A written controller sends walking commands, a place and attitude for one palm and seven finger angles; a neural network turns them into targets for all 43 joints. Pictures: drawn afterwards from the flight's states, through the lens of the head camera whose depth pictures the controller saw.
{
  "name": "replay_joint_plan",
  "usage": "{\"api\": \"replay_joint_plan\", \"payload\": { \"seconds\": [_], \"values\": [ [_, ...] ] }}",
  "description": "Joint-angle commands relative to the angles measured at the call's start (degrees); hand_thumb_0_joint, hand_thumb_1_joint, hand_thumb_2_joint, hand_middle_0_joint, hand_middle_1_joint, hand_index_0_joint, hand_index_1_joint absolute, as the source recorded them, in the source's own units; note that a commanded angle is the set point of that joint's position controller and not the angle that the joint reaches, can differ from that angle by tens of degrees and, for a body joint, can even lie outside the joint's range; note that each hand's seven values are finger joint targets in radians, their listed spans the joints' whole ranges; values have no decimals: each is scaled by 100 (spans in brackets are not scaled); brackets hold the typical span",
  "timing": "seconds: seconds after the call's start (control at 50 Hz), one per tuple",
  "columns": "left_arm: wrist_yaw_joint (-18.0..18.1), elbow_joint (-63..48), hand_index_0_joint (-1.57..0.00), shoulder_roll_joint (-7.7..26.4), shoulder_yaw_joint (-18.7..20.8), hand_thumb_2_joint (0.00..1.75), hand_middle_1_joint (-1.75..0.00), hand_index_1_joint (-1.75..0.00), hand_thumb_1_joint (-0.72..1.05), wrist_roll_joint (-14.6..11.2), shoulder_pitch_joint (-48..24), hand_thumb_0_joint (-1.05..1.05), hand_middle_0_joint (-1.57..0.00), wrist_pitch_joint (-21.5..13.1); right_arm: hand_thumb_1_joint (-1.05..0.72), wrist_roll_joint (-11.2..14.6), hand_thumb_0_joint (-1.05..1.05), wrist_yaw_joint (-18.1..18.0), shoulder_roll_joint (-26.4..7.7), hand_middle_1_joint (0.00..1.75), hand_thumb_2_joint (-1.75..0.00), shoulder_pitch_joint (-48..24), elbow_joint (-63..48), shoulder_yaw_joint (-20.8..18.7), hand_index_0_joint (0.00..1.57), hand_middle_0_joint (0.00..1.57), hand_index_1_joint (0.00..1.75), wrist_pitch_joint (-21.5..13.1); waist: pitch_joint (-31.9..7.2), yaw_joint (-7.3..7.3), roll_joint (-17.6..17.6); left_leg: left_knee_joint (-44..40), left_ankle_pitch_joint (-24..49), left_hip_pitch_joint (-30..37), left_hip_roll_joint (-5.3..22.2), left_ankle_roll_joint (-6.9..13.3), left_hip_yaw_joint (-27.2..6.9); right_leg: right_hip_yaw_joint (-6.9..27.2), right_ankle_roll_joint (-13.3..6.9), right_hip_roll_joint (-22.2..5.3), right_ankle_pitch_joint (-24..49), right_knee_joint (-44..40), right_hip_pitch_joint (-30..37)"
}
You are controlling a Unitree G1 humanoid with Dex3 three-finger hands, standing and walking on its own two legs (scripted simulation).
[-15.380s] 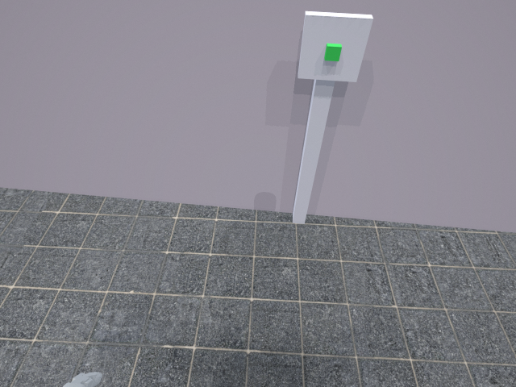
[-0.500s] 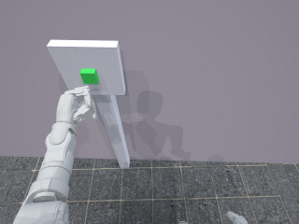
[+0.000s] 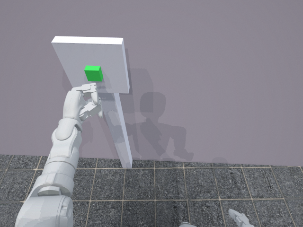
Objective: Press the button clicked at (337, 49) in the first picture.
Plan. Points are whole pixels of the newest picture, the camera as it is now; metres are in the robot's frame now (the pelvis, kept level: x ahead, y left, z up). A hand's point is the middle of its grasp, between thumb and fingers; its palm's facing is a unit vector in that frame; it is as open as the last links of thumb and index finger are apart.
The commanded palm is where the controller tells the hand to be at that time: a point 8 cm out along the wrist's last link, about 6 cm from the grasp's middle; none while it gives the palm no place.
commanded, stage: press the button with the knuckle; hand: left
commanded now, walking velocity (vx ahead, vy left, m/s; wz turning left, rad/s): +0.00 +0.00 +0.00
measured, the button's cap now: (94, 72) +0.51 +0.18 +0.12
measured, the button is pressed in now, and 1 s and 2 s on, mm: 0 9 0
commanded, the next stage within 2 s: hold the button down briefly in 0.96 s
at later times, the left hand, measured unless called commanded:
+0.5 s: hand (104, 92) +0.46 +0.15 +0.09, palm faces -0.03 -1.00 -0.01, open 3.2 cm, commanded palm +0.44 +0.21 +0.09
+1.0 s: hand (103, 90) +0.47 +0.15 +0.09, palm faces -0.04 -1.00 -0.03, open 3.4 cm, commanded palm +0.47 +0.20 +0.09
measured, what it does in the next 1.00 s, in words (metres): stands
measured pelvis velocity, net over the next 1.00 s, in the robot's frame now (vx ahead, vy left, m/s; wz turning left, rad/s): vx -0.02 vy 0.00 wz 0.01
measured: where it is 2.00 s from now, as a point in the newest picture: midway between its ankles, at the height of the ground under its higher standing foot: outside the picture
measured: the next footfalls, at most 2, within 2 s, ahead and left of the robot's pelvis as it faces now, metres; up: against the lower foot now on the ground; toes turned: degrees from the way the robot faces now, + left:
none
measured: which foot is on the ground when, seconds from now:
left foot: down 0.00-1.00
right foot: down 0.00-1.00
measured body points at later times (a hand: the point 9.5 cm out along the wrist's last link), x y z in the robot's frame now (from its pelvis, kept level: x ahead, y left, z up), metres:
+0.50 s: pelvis +0.00 +0.00 -0.01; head +0.07 -0.01 +0.44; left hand +0.45 +0.20 +0.09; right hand +0.05 -0.27 -0.13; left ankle -0.01 +0.11 -0.71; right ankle +0.05 -0.12 -0.71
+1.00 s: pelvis -0.02 +0.00 -0.01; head +0.07 +0.00 +0.43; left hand +0.46 +0.21 +0.09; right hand +0.02 -0.26 -0.13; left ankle -0.01 +0.11 -0.71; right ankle +0.05 -0.12 -0.71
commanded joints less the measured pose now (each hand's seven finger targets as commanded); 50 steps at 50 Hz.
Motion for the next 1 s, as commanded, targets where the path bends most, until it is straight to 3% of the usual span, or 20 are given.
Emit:
{"api": "replay_joint_plan", "payload": {
  "seconds": [0.0, 0.06, 0.1, 0.18, 0.26, 0.36, 0.4, 0.44, 0.48, 0.5, 0.52, 0.6, 0.62, 0.66, 0.72, 0.78, 0.84, 0.9, 0.94, 0.98],
  "values": [
    [27, -973, -130, 1091, 296, 90, -150, -150, 90, -6, -2713, 0, -130, -505, -90, -19, 0, -52, -828, 30, -90, 248, -561, -331, 20, 20, 30, -235, -1960, -129, -175, -668, 1112, 131, -181, 13, -343, 362, -99, 316, 1166, -318, 1370],
    [19, -621, -130, 1175, 369, 90, -150, -150, 90, 54, -2770, 0, -130, -506, -90, -16, 0, -30, -823, 30, -90, 304, -531, -317, 20, 20, 30, -193, -1879, -132, -22, -628, 1168, -18, -193, -3, -307, 372, -103, 300, 1291, -269, 1330],
    [15, -420, -130, 1408, 566, 90, -150, -150, 90, 57, -2887, 0, -130, -532, -90, -41, 0, -33, -868, 30, -90, 402, -516, -339, 20, 20, 30, -159, -1932, -129, -373, -600, 1090, -180, -192, 21, -315, 398, -87, 317, 1241, -263, 1429],
    [-34, -617, -130, 1264, 446, 90, -150, -150, 90, 76, -3039, 0, -130, -641, -90, -45, 0, 6, -834, 30, -90, 472, -573, -366, 20, 20, 30, -131, -2302, -117, 172, -542, 1497, 51, -196, -1, -273, 399, -114, 323, 1623, -162, 1442],
    [-46, -176, -130, 1431, 607, 90, -150, -150, 90, 63, -2986, 0, -130, -590, -90, -37, 0, 13, -897, 30, -90, 590, -516, -387, 20, 20, 30, -59, -2043, -178, -236, -540, 1252, -273, -184, 20, -244, 401, -84, 336, 1496, -205, 1415],
    [-13, -73, -130, 1541, 595, 90, -150, -150, 90, 146, -3661, 0, -130, -690, -90, -60, 0, -6, -894, 30, -90, 689, -450, -387, 20, 20, 30, -11, -2127, -311, 1, -492, 1046, -263, -202, 48, -243, 444, -69, 338, 1276, -224, 1240],
    [6, 213, -130, 1835, 839, 90, -150, -150, 90, 139, -3709, 0, -130, -724, -90, -85, 0, -23, -950, 30, -90, 778, -396, -391, 20, 20, 30, 11, -2115, -326, -370, -459, 989, -412, -189, 75, -256, 474, -53, 354, 1245, -235, 1326],
    [-48, 219, -130, 1921, 844, 90, -150, -150, 90, 186, -3927, 0, -130, -770, -90, -76, 0, -27, -932, 30, -90, 806, -372, -385, 20, 20, 30, 24, -2253, -329, 7, -431, 1055, -406, -211, 63, -235, 511, -58, 332, 1361, -187, 1352],
    [-81, 333, -130, 1857, 845, 90, -150, -150, 90, 154, -3898, 0, -130, -761, -90, -87, 0, -18, -931, 30, -90, 841, -383, -390, 20, 20, 30, 34, -2330, -355, -60, -393, 1137, -356, -204, 70, -230, 488, -54, 352, 1446, -174, 1315],
    [-85, 354, -130, 2051, 995, 90, -150, -150, 90, 138, -3866, 0, -130, -776, -90, -92, 0, -22, -961, 30, -90, 880, -385, -403, 20, 20, 30, 53, -2421, -335, -211, -372, 1199, -403, -200, 79, -243, 502, -47, 359, 1509, -156, 1426],
    [-116, 352, -130, 1962, 906, 90, -150, -150, 90, 137, -3900, 0, -130, -772, -90, -79, 0, -21, -942, 30, -90, 858, -405, -392, 20, 20, 30, 64, -2430, -343, 24, -373, 1216, -378, -206, 64, -230, 497, -51, 356, 1527, -141, 1356],
    [-116, 512, -130, 1948, 843, 90, -150, -150, 90, 134, -4325, 0, -130, -763, -90, -94, 0, -17, -960, 30, -90, 918, -357, -368, 20, 20, 30, 80, -2176, -494, -25, -368, 1005, -450, -196, 73, -281, 472, -44, 372, 1266, -198, 1096],
    [-87, 654, -130, 2152, 989, 90, -150, -150, 90, 167, -4292, 0, -130, -754, -90, -87, 0, -30, -994, 30, -90, 941, -341, -378, 20, 20, 30, 96, -2188, -463, -159, -367, 910, -537, -188, 75, -300, 477, -39, 370, 1154, -194, 1103],
    [-81, 722, -130, 1979, 790, 90, -150, -150, 90, 204, -4583, 0, -130, -728, -90, -83, 0, -30, -975, 30, -90, 941, -325, -354, 20, 20, 30, 84, -2072, -578, 93, -356, 740, -546, -198, 71, -293, 481, -30, 363, 966, -220, 891],
    [-33, 710, -130, 2253, 986, 90, -150, -150, 90, 248, -4718, 0, -130, -787, -90, -111, 0, -28, -1013, 30, -90, 1015, -329, -371, 20, 20, 30, 81, -2367, -579, 135, -304, 802, -481, -198, 76, -342, 483, -33, 373, 965, -163, 892],
    [-33, 842, -130, 2161, 879, 90, -150, -150, 90, 214, -5054, 0, -130, -786, -90, -110, 0, -31, -1033, 30, -90, 1046, -264, -358, 20, 20, 30, 53, -2231, -698, 9, -296, 587, -568, -191, 79, -381, 479, -18, 377, 742, -209, 747],
    [10, 839, -130, 1990, 696, 90, -150, -150, 90, 252, -5310, 0, -130, -834, -90, -127, 0, -19, -1030, 30, -90, 1068, -248, -344, 20, 20, 30, 21, -2327, -769, 220, -278, 502, -432, -187, 66, -444, 440, -25, 385, 575, -180, 492],
    [97, 1107, -130, 2198, 809, 90, -150, -150, 90, 281, -5437, 0, -130, -832, -90, -146, 0, -25, -1107, 30, -90, 1102, -212, -329, 20, 20, 30, -5, -2083, -868, -75, -277, 145, -678, -175, 100, -490, 456, -10, 395, 188, -249, 356],
    [97, 1128, -130, 2053, 590, 90, -150, -150, 90, 339, -5702, 0, -130, -840, -90, -137, 0, -29, -1094, 30, -90, 1104, -187, -313, 20, 20, 30, -35, -2112, -946, 273, -300, -72, -638, -185, 84, -515, 456, -12, 383, -26, -243, 158],
    [120, 1275, -130, 2184, 660, 90, -150, -150, 90, 330, -5727, 0, -130, -824, -90, -130, 0, -38, -1133, 30, -90, 1130, -177, -307, 20, 20, 30, -64, -2073, -977, 160, -301, -253, -723, -177, 92, -545, 463, -10, 388, -192, -260, 100]
  ]
}}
